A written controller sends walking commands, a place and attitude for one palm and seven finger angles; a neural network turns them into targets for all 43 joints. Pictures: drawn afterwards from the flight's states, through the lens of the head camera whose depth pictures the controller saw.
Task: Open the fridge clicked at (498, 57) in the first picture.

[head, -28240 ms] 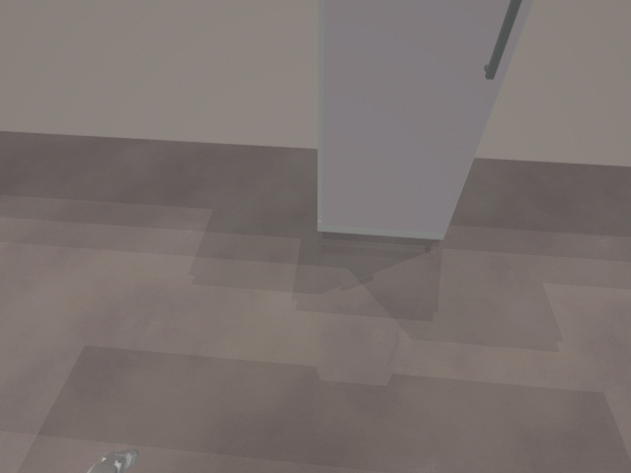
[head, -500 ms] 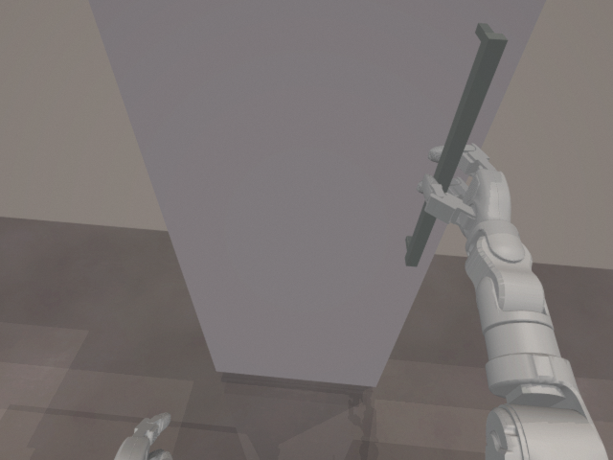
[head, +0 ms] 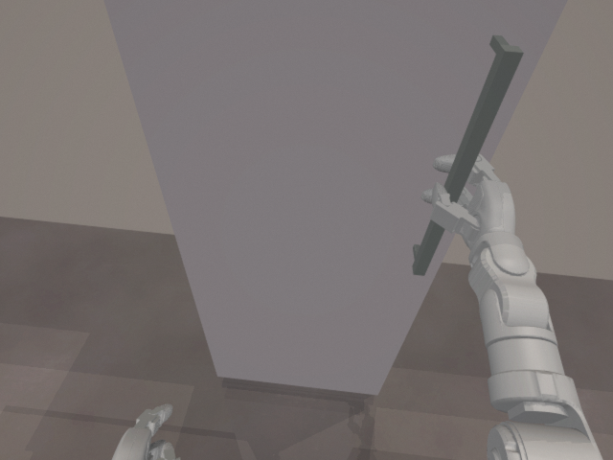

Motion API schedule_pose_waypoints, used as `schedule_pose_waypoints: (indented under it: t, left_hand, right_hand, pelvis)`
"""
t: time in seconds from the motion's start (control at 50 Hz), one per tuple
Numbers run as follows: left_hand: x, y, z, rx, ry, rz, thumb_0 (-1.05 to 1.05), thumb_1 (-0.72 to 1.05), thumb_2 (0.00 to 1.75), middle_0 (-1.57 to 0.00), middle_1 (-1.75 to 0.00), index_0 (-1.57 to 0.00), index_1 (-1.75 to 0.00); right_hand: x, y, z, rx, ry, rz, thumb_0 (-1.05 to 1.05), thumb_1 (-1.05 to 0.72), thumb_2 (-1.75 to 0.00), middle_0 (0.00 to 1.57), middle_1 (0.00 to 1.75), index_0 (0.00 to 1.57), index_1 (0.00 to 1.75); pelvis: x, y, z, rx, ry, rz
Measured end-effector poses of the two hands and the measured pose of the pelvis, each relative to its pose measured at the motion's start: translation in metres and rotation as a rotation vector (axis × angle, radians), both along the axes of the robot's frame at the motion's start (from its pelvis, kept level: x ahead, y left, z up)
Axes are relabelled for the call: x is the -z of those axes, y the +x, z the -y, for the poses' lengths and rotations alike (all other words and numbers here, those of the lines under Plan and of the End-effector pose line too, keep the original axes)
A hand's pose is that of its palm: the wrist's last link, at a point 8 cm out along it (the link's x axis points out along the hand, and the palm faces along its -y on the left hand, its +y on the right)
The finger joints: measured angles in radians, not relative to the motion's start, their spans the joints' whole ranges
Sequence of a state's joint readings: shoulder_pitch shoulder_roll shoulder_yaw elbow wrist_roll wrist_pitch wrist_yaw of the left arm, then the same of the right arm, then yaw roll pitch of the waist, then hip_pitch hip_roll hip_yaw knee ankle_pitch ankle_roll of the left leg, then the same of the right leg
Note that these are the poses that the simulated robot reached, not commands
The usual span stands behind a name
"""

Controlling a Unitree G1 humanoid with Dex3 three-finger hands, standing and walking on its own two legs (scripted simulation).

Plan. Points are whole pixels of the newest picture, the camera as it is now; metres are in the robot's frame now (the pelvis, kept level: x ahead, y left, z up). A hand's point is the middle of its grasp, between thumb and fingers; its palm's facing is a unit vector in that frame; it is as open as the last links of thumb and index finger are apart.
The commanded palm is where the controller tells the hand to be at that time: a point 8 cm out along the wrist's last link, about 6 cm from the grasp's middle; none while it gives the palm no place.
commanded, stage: grip the handle and tug to test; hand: right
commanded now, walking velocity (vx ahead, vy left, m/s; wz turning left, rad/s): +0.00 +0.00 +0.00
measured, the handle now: (450, 179) +0.46 -0.16 +0.17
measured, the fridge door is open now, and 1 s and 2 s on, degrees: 0 14 42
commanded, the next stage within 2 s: pull the door a little, standing still in 0.26 s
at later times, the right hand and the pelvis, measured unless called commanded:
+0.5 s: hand (439, 212) +0.39 -0.13 +0.17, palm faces +0.05 +1.00 +0.01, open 5.8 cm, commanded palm +0.35 -0.18 +0.17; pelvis +0.03 +0.00 +0.00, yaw +0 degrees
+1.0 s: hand (436, 272) +0.29 -0.11 +0.16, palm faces -0.03 +0.99 -0.15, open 6.3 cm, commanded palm +0.27 -0.16 +0.17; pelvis +0.02 +0.00 +0.00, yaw +0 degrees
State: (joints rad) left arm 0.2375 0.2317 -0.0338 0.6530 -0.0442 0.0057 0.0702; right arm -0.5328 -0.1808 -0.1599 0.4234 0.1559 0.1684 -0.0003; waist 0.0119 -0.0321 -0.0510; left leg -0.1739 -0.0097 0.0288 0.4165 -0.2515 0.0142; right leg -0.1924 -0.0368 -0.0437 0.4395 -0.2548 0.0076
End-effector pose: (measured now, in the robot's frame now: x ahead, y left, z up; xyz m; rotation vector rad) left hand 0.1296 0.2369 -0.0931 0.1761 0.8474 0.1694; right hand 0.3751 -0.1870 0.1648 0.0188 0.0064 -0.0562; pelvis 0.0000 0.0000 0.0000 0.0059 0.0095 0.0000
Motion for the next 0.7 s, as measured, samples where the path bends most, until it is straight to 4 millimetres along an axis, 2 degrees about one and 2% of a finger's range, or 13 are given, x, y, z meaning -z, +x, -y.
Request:
schedule_pose_waypoints:
  t: [0.16,0.32,0.58,0.7]
  left_hand:
    - [-0.004,0.009,-0.004,-0.013,-0.005,0.018,0.02,0.91,0.9,-0.2,-0.3,-0.2,-0.3]
    - [-0.007,0.027,-0.004,-0.003,-0.008,0.027,0.02,0.91,0.9,-0.2,-0.3,-0.2,-0.3]
    - [-0.01,0.059,0.011,0.06,-0.016,0.051,0.02,0.91,0.9,-0.2,-0.3,-0.2,-0.3]
    - [-0.013,0.064,0.018,0.065,-0.042,0.075,0.02,0.91,0.9,-0.2,-0.3,-0.2,-0.3]
  right_hand:
    - [0.001,-0.002,0.0,-0.005,0.001,0.01,0.01,-0.77,-0.79,0.31,1.34,0.32,1.33]
    - [0.001,-0.006,-0.001,-0.014,0.0,0.014,0.01,-0.78,-0.79,0.3,1.33,0.3,1.32]
    - [-0.001,-0.011,-0.002,-0.004,-0.009,-0.002,0.01,-0.76,-0.81,0.31,1.32,0.31,1.33]
    - [0.0,-0.024,-0.004,-0.015,-0.013,0.013,0.01,-0.77,-0.79,0.3,1.32,0.29,1.32]
  pelvis:
    - [0.0,0.009,-0.001,-0.013,-0.002,-0.002]
    - [0.0,0.02,-0.001,-0.015,-0.002,-0.007]
    - [0.001,0.027,0.001,0.005,-0.003,-0.011]
    - [0.0,0.03,0.002,-0.003,-0.005,-0.011]
